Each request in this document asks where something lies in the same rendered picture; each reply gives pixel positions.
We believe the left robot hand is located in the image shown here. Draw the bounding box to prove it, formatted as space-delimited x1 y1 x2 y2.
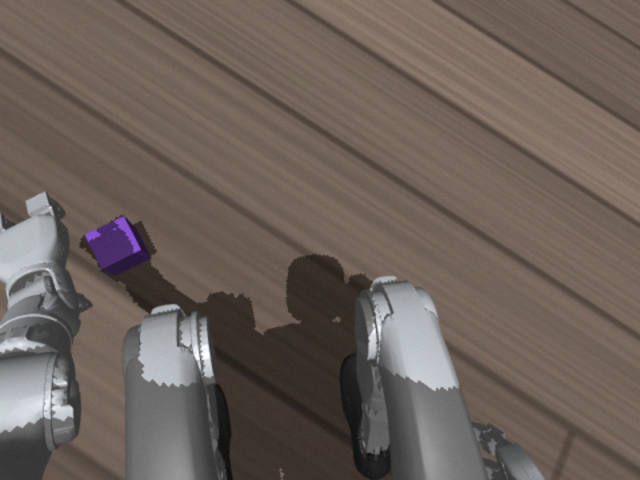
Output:
0 191 93 313

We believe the left robot foot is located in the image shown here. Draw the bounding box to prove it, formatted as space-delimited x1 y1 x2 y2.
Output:
214 384 233 480

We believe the right robot foot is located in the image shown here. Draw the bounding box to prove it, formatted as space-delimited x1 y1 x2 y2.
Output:
340 353 391 480

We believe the cube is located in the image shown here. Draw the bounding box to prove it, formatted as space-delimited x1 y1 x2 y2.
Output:
85 216 151 276

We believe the right robot hand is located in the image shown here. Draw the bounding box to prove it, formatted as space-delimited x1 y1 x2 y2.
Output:
472 421 546 480

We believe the left robot arm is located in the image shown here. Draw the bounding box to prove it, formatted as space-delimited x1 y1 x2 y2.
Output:
0 263 81 480

